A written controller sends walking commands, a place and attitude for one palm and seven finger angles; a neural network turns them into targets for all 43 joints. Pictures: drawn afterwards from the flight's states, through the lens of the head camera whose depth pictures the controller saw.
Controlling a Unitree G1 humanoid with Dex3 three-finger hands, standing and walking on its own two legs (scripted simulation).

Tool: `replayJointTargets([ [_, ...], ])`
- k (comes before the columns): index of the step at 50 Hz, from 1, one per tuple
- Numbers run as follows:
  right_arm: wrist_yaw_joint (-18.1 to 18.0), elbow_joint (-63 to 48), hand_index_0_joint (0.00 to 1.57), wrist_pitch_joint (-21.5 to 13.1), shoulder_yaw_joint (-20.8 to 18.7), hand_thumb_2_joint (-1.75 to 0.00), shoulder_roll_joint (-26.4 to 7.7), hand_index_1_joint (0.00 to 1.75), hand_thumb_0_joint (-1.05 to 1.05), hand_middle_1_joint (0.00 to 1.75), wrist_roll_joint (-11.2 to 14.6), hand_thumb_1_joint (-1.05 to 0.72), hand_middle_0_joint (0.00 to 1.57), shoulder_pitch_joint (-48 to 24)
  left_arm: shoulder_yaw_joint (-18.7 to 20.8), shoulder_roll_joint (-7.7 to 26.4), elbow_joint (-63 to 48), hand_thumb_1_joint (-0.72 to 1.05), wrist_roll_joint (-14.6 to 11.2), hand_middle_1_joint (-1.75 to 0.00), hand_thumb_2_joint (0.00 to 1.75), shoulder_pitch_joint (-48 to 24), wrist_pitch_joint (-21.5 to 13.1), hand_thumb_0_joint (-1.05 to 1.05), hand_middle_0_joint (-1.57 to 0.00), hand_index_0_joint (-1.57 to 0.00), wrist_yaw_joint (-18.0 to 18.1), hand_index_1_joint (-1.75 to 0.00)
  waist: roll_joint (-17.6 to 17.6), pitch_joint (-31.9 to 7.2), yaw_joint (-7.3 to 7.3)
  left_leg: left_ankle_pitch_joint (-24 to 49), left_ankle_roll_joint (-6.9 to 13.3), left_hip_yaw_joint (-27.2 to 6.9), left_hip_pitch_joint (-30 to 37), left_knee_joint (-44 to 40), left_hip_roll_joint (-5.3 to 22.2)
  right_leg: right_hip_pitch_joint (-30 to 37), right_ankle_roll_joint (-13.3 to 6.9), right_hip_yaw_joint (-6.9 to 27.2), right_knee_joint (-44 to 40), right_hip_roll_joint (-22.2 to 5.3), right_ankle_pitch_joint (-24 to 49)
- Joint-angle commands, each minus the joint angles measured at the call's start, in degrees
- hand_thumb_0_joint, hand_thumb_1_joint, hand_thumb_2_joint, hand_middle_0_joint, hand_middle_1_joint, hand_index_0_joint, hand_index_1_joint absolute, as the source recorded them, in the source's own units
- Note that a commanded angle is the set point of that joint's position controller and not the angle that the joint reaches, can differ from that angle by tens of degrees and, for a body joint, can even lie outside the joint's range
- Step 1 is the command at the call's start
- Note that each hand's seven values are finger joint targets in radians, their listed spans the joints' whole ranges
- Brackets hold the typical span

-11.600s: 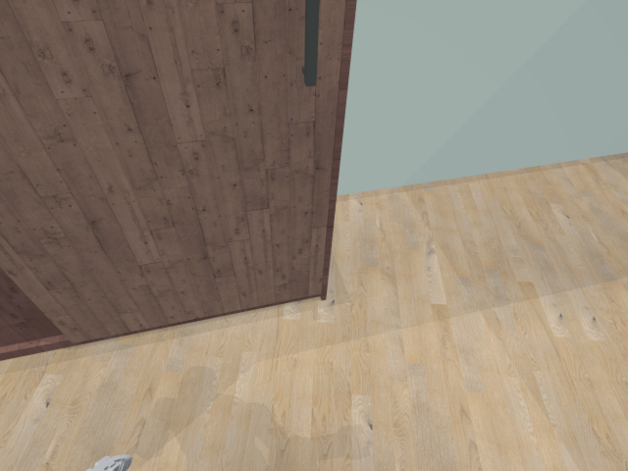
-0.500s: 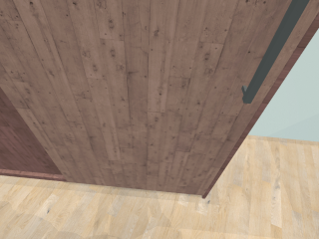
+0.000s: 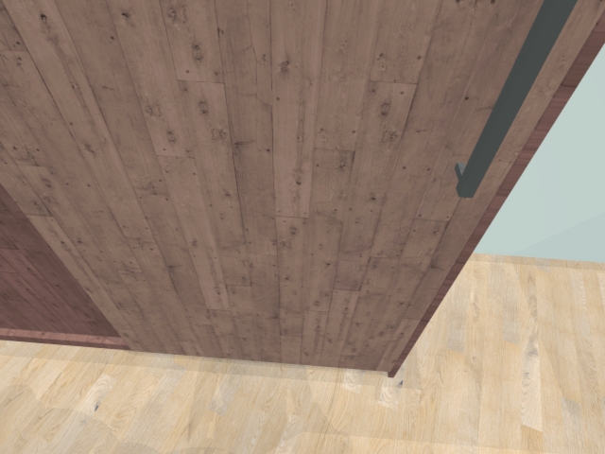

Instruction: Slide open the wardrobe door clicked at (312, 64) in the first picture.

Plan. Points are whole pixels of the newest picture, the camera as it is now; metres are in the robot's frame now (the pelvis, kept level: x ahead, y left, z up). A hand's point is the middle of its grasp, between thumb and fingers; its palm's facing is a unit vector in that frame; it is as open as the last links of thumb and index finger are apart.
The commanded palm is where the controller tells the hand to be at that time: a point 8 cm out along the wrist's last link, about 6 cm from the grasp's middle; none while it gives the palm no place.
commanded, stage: look again from close up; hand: right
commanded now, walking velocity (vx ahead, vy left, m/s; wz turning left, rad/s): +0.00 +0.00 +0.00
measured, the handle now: (499, 102) +0.47 -0.20 +0.25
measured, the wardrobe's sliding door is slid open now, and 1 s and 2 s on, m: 0.00 0.00 0.00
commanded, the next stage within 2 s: raise the hand with hooked fingers in 0.46 s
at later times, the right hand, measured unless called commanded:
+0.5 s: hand out of the picture +0.00 -0.17 -0.17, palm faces +0.02 +0.98 -0.19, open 7.4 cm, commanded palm none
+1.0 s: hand out of the picture +0.14 -0.21 -0.02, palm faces +0.09 +1.00 +0.04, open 8.7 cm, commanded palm +0.13 -0.26 +0.02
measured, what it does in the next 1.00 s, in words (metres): stands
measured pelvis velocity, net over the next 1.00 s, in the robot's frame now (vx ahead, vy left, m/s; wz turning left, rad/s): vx -0.02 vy -0.01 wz -0.03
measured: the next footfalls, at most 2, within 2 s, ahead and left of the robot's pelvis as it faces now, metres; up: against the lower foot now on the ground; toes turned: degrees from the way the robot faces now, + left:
none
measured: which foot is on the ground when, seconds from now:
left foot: down 0.00-1.00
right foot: down 0.00-1.00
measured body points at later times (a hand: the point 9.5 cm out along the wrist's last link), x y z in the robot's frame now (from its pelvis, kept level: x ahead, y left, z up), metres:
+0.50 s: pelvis +0.00 +0.00 +0.00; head +0.01 +0.00 +0.45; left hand -0.01 +0.21 -0.16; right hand +0.00 -0.23 -0.16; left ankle -0.01 +0.10 -0.74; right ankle +0.00 -0.15 -0.74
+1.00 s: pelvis -0.02 -0.01 -0.04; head -0.01 -0.03 +0.41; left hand +0.21 +0.24 -0.05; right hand +0.13 -0.26 -0.02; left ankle -0.01 +0.11 -0.74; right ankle -0.01 -0.15 -0.74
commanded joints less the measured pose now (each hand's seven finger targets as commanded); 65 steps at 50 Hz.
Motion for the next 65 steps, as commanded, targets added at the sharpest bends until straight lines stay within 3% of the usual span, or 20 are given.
replayJointTargets([
  [1, -0.27, -1.74, 0.2, -0.48, -1.26, -0.9, -6.01, 0.3, 0.0, 0.3, 0.01, -0.9, 0.2, 3.57, 1.08, 5.17, -1.57, 0.9, -0.27, -0.3, 0.9, 3.75, -0.78, 0.0, -0.2, -0.2, 0.41, -0.3, 0.65, 2.31, -0.13, 10.44, 0.75, -4.78, -1.88, -5.61, 5.1, 0.09, -2.54, 2.68, -3.77, -2.75, 7.49],
  [27, -0.27, -1.71, 0.2, -0.5, -1.49, -0.9, -6.13, 0.3, 0.0, 0.3, -0.06, -0.9, 0.2, 3.52, 1.14, 5.12, -1.14, 0.9, -0.21, -0.3, 0.9, 3.15, -0.76, 0.0, -0.2, -0.2, 0.34, -0.3, 0.92, 2.12, -0.2, 9.4, 0.78, -5.21, -1.66, -6.38, 5.25, 0.29, -2.6, 2.77, -4.51, -2.56, 6.38],
  [28, -2.38, 0.46, 0.2, -1.04, -1.29, -0.9, -7.29, 0.3, 0.0, 0.3, -0.43, -0.9, 0.2, 7.67, 1.8, 7.65, -5.27, 0.9, -0.8, -0.3, 0.9, -3.94, -0.87, 0.0, -0.2, -0.2, -0.37, -0.3, 2.59, 4.18, -2.14, 28.67, -0.6, -9.85, -2.61, -6.21, 9.33, -6.1, -1.03, 1.03, 8.55, -2.76, 2.85],
  [29, -1.25, -88.77, 0.2, -14.54, -5.64, -0.89, -18.63, 0.32, 0.0, 0.32, 12.51, -0.88, 0.2, -36.93, 1.74, 16.74, -25.05, 0.9, -3.86, -0.3, 0.9, -2.54, -9.53, 0.0, -0.2, -0.2, 2.89, -0.3, -7.77, -25.27, 5.58, 20.67, 0.32, -5.96, 4.94, -1.23, 3.13, 9.99, -4.16, 2.35, 0.01, 4.15, 9.04],
  [30, -5.0, -83.1, 0.2, -13.02, -12.04, -0.88, -23.68, 0.33, 0.0, 0.33, 9.27, -0.85, 0.2, -27.24, -0.15, 10.28, -22.37, 0.9, -4.12, -0.3, 0.9, -9.14, -13.47, 0.0, -0.2, -0.2, 5.43, -0.3, -12.36, -17.98, 1.37, 12.04, 0.35, -5.18, 2.3, -0.15, 0.56, 9.31, -4.17, -0.36, 0.09, 3.38, 8.57],
  [31, -6.36, -72.1, 0.21, -10.83, -5.64, -0.87, -12.89, 0.34, 0.0, 0.34, 8.18, -0.83, 0.21, -11.09, 1.77, 12.4, -20.57, 0.9, -2.55, -0.3, 0.9, -5.73, -15.74, 0.0, -0.2, -0.2, 5.14, -0.3, -11.59, -18.49, 1.66, 5.89, 0.67, -0.93, 1.69, 1.31, 0.44, 4.85, -3.44, 0.87, -0.56, 3.07, 5.99],
  [32, -6.82, -58.32, 0.21, -4.08, 0.82, -0.86, -0.24, 0.36, 0.0, 0.36, 8.36, -0.81, 0.21, 6.69, 1.53, 9.29, -19.55, 0.9, -4.58, -0.3, 0.9, -5.7, -16.13, 0.0, -0.2, -0.2, 4.45, -0.3, -5.75, -9.59, 1.48, 3.58, 0.13, -0.07, -3.5, 0.41, 0.13, 0.02, -3.51, 2.06, -0.51, 2.06, 2.99],
  [34, -4.36, -75.53, 0.21, -6.7, 0.08, -0.84, -2.73, 0.39, 0.0, 0.39, 11.7, -0.76, 0.21, -1.88, 2.61, 12.63, -25.36, 0.9, -5.04, -0.3, 0.9, -6.71, -18.34, 0.0, -0.2, -0.2, 4.76, -0.3, -1.28, -4.24, 2.8, -2.5, -1.06, -0.01, -7.75, -1.09, 0.6, -1.7, -3.51, 3.48, 1.1, 2.62, -2.36],
  [36, -2.94, -69.24, 0.21, -12.02, -3.07, -0.82, -3.49, 0.42, 0.0, 0.42, 10.65, -0.71, 0.21, 2.86, 3.87, 12.77, -27.38, 0.9, -3.13, -0.3, 0.9, -6.18, -19.89, 0.0, -0.2, -0.2, 4.64, -0.3, 9.15, -0.88, 2.72, -9.58, -1.34, -0.12, -13.63, -1.22, 0.02, -7.26, -3.28, 3.44, 5.55, 4.17, -3.49],
  [39, 6.64, -53.37, 0.22, -21.09, -6.43, -0.79, 0.08, 0.47, 0.0, 0.47, 14.36, -0.64, 0.22, 21.25, 5.22, 12.77, -30.68, 0.9, -2.24, -0.3, 0.9, -8.12, -18.89, 0.0, -0.2, -0.2, 2.13, -0.3, 22.5, 4.43, -1.98, -13.81, -1.55, -0.71, -18.76, 3.58, 0.15, -20.15, -1.86, 4.04, 10.77, 4.25, -5.9],
  [40, 10.8, -50.24, 0.22, -23.85, -11.42, -0.78, -3.78, 0.48, 0.0, 0.48, 15.21, -0.62, 0.22, 25.05, 6.18, 13.16, -31.9, 0.9, -2.85, -0.3, 0.9, -8.34, -17.95, 0.0, -0.2, -0.2, 0.9, -0.3, 19.98, 3.32, -3.9, -10.51, -0.76, -2.06, -16.3, 5.15, 0.3, -21.09, -1.39, 3.46, 11.9, 4.6, -4.22],
  [42, 18.58, -51.65, 0.22, -26.59, -15.21, -0.76, -8.02, 0.51, 0.0, 0.51, 16.98, -0.57, 0.22, 23.52, 6.62, 14.4, -37.35, 0.9, -3.09, -0.3, 0.9, -11.17, -16.74, 0.0, -0.2, -0.2, -0.22, -0.3, 15.45, -2.46, -3.52, -0.63, -0.12, -3.05, -11.75, 8.74, 1.13, -21.34, -1.34, 2.2, 15.21, 5.81, -1.37],
  [45, 20.34, -63.6, 0.23, -22.73, -19.76, -0.73, -13.67, 0.55, 0.0, 0.55, 16.94, -0.5, 0.23, 18.62, 6.24, 13.41, -41.82, 0.9, -3.62, -0.3, 0.9, -12.3, -14.66, 0.0, -0.2, -0.2, 0.16, -0.3, 0.14, -8.71, -5.72, 2.93, 0.02, -3.57, -10.34, 10.89, 1.43, -19.62, -2.45, 0.39, 15.76, 6.24, 0.92],
  [49, 14.69, -90.65, 0.24, -26.03, -18.29, -0.69, -12.75, 0.62, 0.0, 0.62, 17.74, -0.41, 0.24, 5.62, 4.81, 10.95, -44.22, 0.9, -2.45, -0.3, 0.9, -8.51, -14.95, 0.0, -0.2, -0.2, 0.74, -0.3, -11.27, -17.61, -2.43, 9.49, 0.09, -1.18, -11.03, 14.13, -0.48, -11.04, -3.35, 2.29, 16.36, 4.68, 6.92],
  [51, 12.51, -97.73, 0.24, -30.01, -15.0, -0.67, -12.06, 0.64, 0.0, 0.64, 16.67, -0.36, 0.24, 0.54, 4.19, 11.16, -42.0, 0.9, -1.64, -0.3, 0.9, -5.96, -15.71, 0.0, -0.2, -0.2, 1.12, -0.3, -10.36, -17.44, 0.27, 9.77, 0.28, -0.72, -14.24, 15.01, -1.59, -10.04, -3.65, 3.98, 17.8, 4.01, 8.24],
  [54, 14.1, -94.17, 0.24, -33.18, -7.89, -0.64, -8.32, 0.69, 0.0, 0.69, 16.23, -0.29, 0.24, -4.03, 3.07, 12.25, -38.7, 0.9, -2.18, -0.3, 0.9, -4.9, -17.84, 0.0, -0.2, -0.2, 1.42, -0.3, -9.9, -11.37, 4.33, 4.56, 0.05, 0.03, -19.85, 14.13, -1.89, -10.28, -3.61, 6.2, 18.27, 3.14, 3.74],
  [57, 18.86, -85.06, 0.25, -27.21, -6.36, -0.61, -9.67, 0.74, 0.0, 0.74, 16.01, -0.22, 0.25, -4.53, 2.58, 13.72, -38.04, 0.9, -3.58, -0.3, 0.9, -5.99, -18.55, 0.0, -0.2, -0.2, 2.39, -0.3, -3.96, -6.29, 5.16, -3.41, -0.31, -0.54, -20.37, 10.91, -1.74, -13.27, -3.76, 7.79, 15.83, 2.75, -5.83],
  [60, 21.73, -75.16, 0.25, -15.43, -12.91, -0.58, -14.6, 0.78, 0.0, 0.78, 16.04, -0.15, 0.25, 0.77, 2.4, 13.89, -39.04, 0.9, -4.71, -0.3, 0.9, -8.31, -17.55, 0.0, -0.2, -0.2, 3.54, -0.3, -0.96, -6.76, 0.57, -6.33, -0.36, -1.12, -15.7, 7.89, -0.93, -15.09, -3.64, 7.31, 12.26, 3.28, -8.33],
  [62, 21.67, -76.81, 0.26, -8.84, -17.5, -0.56, -16.88, 0.81, 0.0, 0.81, 17.45, -0.11, 0.26, 2.62, 1.89, 13.04, -41.23, 0.9, -4.7, -0.3, 0.9, -10.31, -16.59, 0.0, -0.2, -0.2, 3.81, -0.3, 0.57, -11.97, -2.14, -1.75, -0.66, -0.27, -10.51, 8.0, -0.2, -13.3, -3.53, 6.75, 10.51, 3.54, -4.01],
  [65, 18.66, -82.23, 0.26, -3.67, -26.94, -0.53, -20.8, 0.86, 0.0, 0.86, 22.0, -0.04, 0.26, 2.28, 0.62, 11.38, -42.63, 0.9, -4.5, -0.3, 0.9, -12.57, -15.81, 0.0, -0.2, -0.2, 4.22, -0.3, 3.66, -15.94, -5.1, 3.24, -0.65, 1.23, -3.47, 7.52, -0.41, -11.11, -3.15, 6.75, 8.65, 3.56, 1.99],
])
